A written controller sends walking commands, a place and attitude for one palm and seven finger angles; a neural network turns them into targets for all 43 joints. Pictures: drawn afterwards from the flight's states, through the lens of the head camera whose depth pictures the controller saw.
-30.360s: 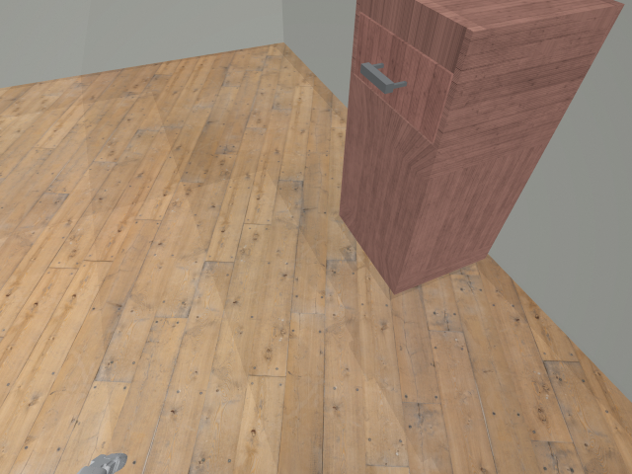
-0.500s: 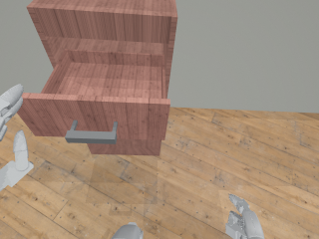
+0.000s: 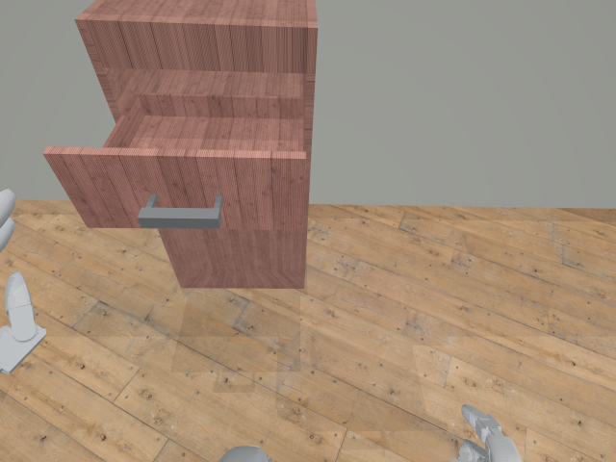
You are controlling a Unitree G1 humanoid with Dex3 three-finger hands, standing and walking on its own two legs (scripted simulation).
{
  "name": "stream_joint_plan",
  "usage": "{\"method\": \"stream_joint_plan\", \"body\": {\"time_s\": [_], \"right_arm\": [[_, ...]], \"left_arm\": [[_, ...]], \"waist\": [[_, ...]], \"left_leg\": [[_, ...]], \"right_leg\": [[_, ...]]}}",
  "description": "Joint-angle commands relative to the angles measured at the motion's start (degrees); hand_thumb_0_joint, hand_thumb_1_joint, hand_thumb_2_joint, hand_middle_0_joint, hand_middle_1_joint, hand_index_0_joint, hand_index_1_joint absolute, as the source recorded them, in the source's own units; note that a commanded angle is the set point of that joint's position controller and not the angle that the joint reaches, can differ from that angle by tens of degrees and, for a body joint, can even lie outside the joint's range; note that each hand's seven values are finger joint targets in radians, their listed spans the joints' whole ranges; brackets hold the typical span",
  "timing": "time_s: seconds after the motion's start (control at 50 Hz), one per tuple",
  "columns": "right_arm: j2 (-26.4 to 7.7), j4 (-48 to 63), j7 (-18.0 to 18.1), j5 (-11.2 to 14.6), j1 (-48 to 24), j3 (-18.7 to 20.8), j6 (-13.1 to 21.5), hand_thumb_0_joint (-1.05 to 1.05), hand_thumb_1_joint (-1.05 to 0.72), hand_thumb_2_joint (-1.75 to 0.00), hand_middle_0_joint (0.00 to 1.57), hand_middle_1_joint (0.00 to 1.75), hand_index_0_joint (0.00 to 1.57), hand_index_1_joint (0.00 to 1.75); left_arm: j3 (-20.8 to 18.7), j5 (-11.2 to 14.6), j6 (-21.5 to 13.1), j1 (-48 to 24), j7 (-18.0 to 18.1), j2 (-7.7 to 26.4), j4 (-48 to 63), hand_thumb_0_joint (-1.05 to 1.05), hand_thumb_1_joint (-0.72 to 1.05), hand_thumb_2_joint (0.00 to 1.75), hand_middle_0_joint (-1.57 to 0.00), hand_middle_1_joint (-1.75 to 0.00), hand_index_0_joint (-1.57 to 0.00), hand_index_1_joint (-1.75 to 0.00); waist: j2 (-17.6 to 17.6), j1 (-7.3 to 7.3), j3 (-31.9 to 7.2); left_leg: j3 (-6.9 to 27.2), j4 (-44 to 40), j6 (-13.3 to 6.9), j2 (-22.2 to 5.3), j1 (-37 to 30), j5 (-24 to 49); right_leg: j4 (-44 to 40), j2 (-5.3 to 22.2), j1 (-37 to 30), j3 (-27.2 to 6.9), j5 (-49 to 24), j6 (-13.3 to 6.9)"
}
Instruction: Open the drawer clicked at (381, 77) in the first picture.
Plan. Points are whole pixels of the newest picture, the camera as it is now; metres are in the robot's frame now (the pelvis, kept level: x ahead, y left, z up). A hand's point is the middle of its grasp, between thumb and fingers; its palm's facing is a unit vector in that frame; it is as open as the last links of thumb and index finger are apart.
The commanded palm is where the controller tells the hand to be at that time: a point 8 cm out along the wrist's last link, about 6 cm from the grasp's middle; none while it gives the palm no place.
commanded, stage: stop stepping back and stand still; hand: left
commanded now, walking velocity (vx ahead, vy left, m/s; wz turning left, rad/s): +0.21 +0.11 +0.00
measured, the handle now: (183, 208) +0.51 +0.24 +0.00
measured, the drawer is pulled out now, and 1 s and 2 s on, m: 0.30 0.30 0.30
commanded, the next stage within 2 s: let the arm hang, fingers relaxed in 0.62 s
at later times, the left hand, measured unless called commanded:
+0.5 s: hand out of the picture +0.13 +0.25 +0.18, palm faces +0.46 -0.78 -0.42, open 7.4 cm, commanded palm +0.07 +0.29 +0.19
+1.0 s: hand out of the picture +0.03 +0.18 -0.16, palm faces +0.09 -0.98 -0.17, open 7.3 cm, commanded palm none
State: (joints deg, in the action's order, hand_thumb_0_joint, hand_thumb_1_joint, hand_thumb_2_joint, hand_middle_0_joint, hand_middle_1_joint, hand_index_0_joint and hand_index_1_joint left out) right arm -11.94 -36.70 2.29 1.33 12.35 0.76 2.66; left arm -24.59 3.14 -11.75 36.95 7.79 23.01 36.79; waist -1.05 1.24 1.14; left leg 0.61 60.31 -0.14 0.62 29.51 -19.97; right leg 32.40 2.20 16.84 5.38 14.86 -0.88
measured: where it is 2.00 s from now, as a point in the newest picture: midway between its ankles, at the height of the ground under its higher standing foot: outside the picture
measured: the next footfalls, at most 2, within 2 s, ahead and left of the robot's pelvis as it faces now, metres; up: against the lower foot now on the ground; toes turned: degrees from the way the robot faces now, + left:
left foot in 0.10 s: +0.03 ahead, +0.13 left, +0.00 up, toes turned +5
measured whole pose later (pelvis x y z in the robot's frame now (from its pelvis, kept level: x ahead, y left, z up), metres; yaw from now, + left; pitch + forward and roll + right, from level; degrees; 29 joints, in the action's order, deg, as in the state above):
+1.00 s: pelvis -0.04 +0.01 +0.00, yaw +5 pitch -2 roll +0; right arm -11.7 -51.1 0.4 -1.1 11.1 -0.1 -0.7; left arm -1.3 -0.7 3.8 14.4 0.9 8.8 -47.9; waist -0.7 2.0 4.2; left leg 0.1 31.9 -0.3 0.2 16.5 -13.6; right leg 31.9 -0.3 15.7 3.8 14.4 -2.1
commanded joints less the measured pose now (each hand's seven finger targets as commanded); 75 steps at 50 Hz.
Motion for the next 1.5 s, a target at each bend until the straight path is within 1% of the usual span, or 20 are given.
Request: {"method": "stream_joint_plan", "body": {"time_s": [0.0,0.04,0.08,0.18,0.22,0.24,0.34,0.4,0.42,0.48,0.6,0.68,0.7,0.72,0.76,0.82,0.88,1.0,1.22,1.48], "right_arm": [[-5.88,9.69,1.39,-0.69,-6.37,2.20,5.77,0.00,-0.90,-0.90,0.20,0.30,0.20,0.30],[-6.40,10.27,2.19,-1.24,-5.33,1.72,7.75,0.00,-0.90,-0.90,0.20,0.30,0.20,0.30],[-8.54,12.17,1.76,-1.19,-5.55,2.60,8.50,0.00,-0.90,-0.90,0.20,0.30,0.20,0.30],[-6.72,9.64,1.11,-0.17,-5.02,2.01,7.29,0.00,-0.90,-0.90,0.20,0.30,0.20,0.30],[-6.71,10.23,1.24,0.21,-4.23,3.38,6.11,0.00,-0.90,-0.90,0.20,0.30,0.20,0.30],[-6.83,9.20,1.15,-0.28,-4.00,3.42,5.64,0.00,-0.90,-0.90,0.20,0.30,0.20,0.30],[-5.37,9.12,1.69,-0.82,-5.15,1.16,5.70,0.00,-0.90,-0.90,0.20,0.30,0.20,0.30],[-7.21,10.99,1.39,-0.91,-5.92,1.43,6.47,0.00,-0.90,-0.90,0.20,0.30,0.20,0.30],[-6.03,10.47,1.43,-0.85,-6.52,0.89,6.64,0.00,-0.90,-0.90,0.20,0.30,0.20,0.30],[-5.45,10.10,1.07,-0.70,-5.50,0.47,7.31,0.00,-0.90,-0.90,0.20,0.30,0.20,0.30],[-5.63,9.53,0.43,-0.66,-5.05,1.43,5.91,0.00,-0.90,-0.90,0.20,0.30,0.20,0.30],[-5.94,10.03,1.02,-0.87,-6.35,0.95,5.40,0.00,-0.90,-0.90,0.20,0.30,0.20,0.30],[-13.76,-5.33,-3.88,-1.30,-5.71,4.33,7.76,0.00,-0.90,-0.90,0.20,0.30,0.20,0.30],[-10.39,-5.42,-3.32,-1.53,-1.16,4.05,5.35,0.00,-0.90,-0.90,0.20,0.30,0.20,0.30],[-8.74,-3.85,-2.41,-1.97,-1.26,2.21,2.40,0.00,-0.90,-0.90,0.20,0.30,0.20,0.30],[-8.87,-4.62,-1.87,-2.41,-2.31,1.73,0.68,0.00,-0.90,-0.90,0.20,0.30,0.20,0.30],[-6.06,-8.04,-1.48,-2.43,-1.38,0.95,-1.77,0.00,-0.90,-0.90,0.20,0.30,0.20,0.30],[-4.54,-14.94,-0.67,-2.68,0.77,0.38,-2.67,0.00,-0.90,-0.90,0.20,0.30,0.20,0.30],[-0.99,-23.60,-0.11,-2.03,10.02,0.35,-3.41,0.00,-0.90,-0.90,0.20,0.30,0.20,0.30],[2.05,-26.41,0.01,-2.35,12.42,0.38,-3.46,0.00,-0.90,-0.90,0.20,0.30,0.20,0.30]], "left_arm": [[-2.58,-2.07,-3.11,-2.02,1.88,7.64,9.81,0.00,0.90,0.90,-0.20,-0.30,-0.20,-0.30],[-2.70,-1.80,-3.97,-2.37,2.69,8.61,15.56,0.00,0.90,0.90,-0.20,-0.30,-0.20,-0.30],[-4.01,-2.43,-4.92,-4.01,2.96,10.46,20.63,0.00,0.90,0.90,-0.20,-0.30,-0.20,-0.30],[-5.39,-1.67,-3.99,-0.98,2.00,9.33,9.15,0.00,0.90,0.90,-0.20,-0.30,-0.20,-0.30],[-5.83,-1.01,-3.69,-0.78,1.74,9.79,5.93,0.00,0.90,0.90,-0.20,-0.30,-0.20,-0.30],[-4.84,-0.76,-3.89,-2.75,1.58,8.74,5.70,0.00,0.90,0.90,-0.20,-0.30,-0.20,-0.30],[-2.31,-1.59,-3.73,-3.58,2.20,7.41,7.77,0.00,0.90,0.90,-0.20,-0.30,-0.20,-0.30],[-2.64,-1.59,-4.30,-5.62,2.74,8.13,13.48,0.00,0.90,0.90,-0.20,-0.30,-0.20,-0.30],[-4.25,-2.09,-4.11,-6.44,2.60,10.21,13.63,0.00,0.90,0.90,-0.20,-0.30,-0.20,-0.30],[-2.68,-2.19,-3.12,-4.05,2.51,7.78,10.33,0.00,0.90,0.90,-0.20,-0.30,-0.20,-0.30],[-1.67,-0.66,-2.54,-3.38,2.16,6.87,8.88,0.00,0.90,0.90,-0.20,-0.30,-0.20,-0.30],[-1.90,-0.71,-2.39,-2.93,2.51,7.32,9.43,0.00,0.90,0.90,-0.20,-0.30,-0.20,-0.30],[19.11,-6.58,6.39,-9.52,-5.66,-2.49,-40.47,0.00,0.90,0.90,-0.20,-0.30,-0.20,-0.30],[18.07,-5.99,10.14,-7.56,-6.80,-4.92,-42.60,0.00,0.90,0.90,-0.20,-0.30,-0.20,-0.30],[18.99,-5.11,11.59,-11.59,-7.06,-6.58,-46.84,0.00,0.90,0.90,-0.20,-0.30,-0.20,-0.30],[19.34,-5.50,11.84,-16.26,-7.30,-4.30,-57.92,0.00,0.90,0.90,-0.20,-0.30,-0.20,-0.30],[20.34,-4.87,12.35,-20.44,-7.13,-2.76,-70.23,0.00,0.90,0.90,-0.20,-0.30,-0.20,-0.30],[21.18,-4.14,12.09,-20.06,-6.80,-5.71,-87.14,0.00,0.90,0.90,-0.20,-0.30,-0.20,-0.30],[22.69,-3.58,11.75,-16.96,-6.24,-7.17,-98.49,0.00,0.90,0.90,-0.20,-0.30,-0.20,-0.30],[22.60,-3.72,11.94,-15.89,-5.75,-9.50,-100.55,0.00,0.90,0.90,-0.20,-0.30,-0.20,-0.30]], "waist": [[-5.68,0.49,-2.06],[4.69,0.34,-0.61],[19.29,-1.77,-4.07],[3.78,-0.73,-1.53],[-13.35,-0.61,-0.73],[-11.96,0.42,0.20],[-3.39,0.92,-0.53],[13.13,-0.48,-1.12],[15.50,-0.62,-1.15],[9.31,-0.75,0.62],[-3.69,0.33,-1.84],[2.04,-0.16,-2.62],[6.48,2.72,-0.19],[6.80,1.12,-4.79],[1.41,-0.19,-5.37],[-8.31,-1.60,-6.16],[-3.43,-0.74,-3.66],[9.83,-1.62,-0.97],[0.89,-1.08,2.73],[1.80,-1.02,7.09]], "left_leg": [[-1.79,-24.78,-3.18,-2.34,-12.98,-4.95],[-0.28,-44.37,-4.21,-3.20,-15.64,-2.44],[13.58,-44.40,-8.13,-13.78,-15.66,3.61],[4.67,-33.39,-5.02,-6.35,-0.05,-5.39],[-1.63,-10.96,-1.76,1.07,0.44,-7.83],[-0.44,-4.60,-1.50,-0.23,-0.86,-4.78],[-3.04,-34.07,-2.90,-1.96,-18.02,-1.42],[16.38,-47.70,-7.52,-14.39,-10.25,-11.77],[16.01,-50.94,-7.22,-14.65,-5.65,-20.41],[8.60,-43.67,-5.70,-10.88,-4.79,-6.34],[0.22,-26.00,-1.19,-1.80,-13.75,3.20],[2.06,-36.26,-1.61,-4.18,-18.30,9.67],[6.56,-28.63,-2.15,-6.99,-12.68,21.19],[5.75,-31.54,-2.85,-8.10,-14.46,28.71],[11.81,-34.09,-6.02,-10.97,-9.15,27.39],[7.57,-31.31,-3.92,-6.65,-9.72,25.19],[2.97,-30.35,-1.86,-2.31,-13.78,13.90],[5.30,-38.82,-2.19,-4.79,-13.14,6.49],[3.52,-39.71,-2.21,-5.19,-16.77,5.88],[2.93,-40.48,-2.18,-4.56,-14.47,2.30]], "right_leg": [[-17.14,13.94,6.29,-11.37,18.18,-5.05],[-6.98,7.46,0.98,-6.80,13.07,-2.60],[10.06,-1.66,2.38,1.72,9.53,1.18],[-7.30,0.31,-12.30,-4.68,5.65,0.53],[-22.61,14.44,-2.89,-28.82,28.98,-6.14],[-23.68,16.69,1.02,-29.62,28.04,-8.15],[-14.23,8.69,7.26,-11.13,20.16,-4.21],[5.42,-2.35,0.85,-1.84,8.96,1.12],[9.11,-2.31,-1.19,-2.49,9.96,1.51],[-2.09,-1.77,-6.81,-2.71,2.33,1.38],[-20.06,9.25,-0.11,-19.40,8.45,-3.81],[-14.50,3.64,-2.55,-10.73,-0.24,-1.05],[0.18,4.30,4.84,-3.72,-9.77,-1.51],[1.31,2.33,1.52,-4.84,-10.59,-0.45],[4.36,-0.06,-1.30,-4.49,-1.92,-0.27],[-1.24,2.33,-5.82,-6.85,-11.89,-2.04],[-8.02,6.44,-3.58,-11.12,-10.35,-4.43],[-12.25,2.70,-6.46,-9.52,0.31,-3.10],[-16.47,2.63,-3.62,-8.81,4.23,-3.11],[-16.44,2.31,-0.31,-9.58,8.01,-2.96]]}}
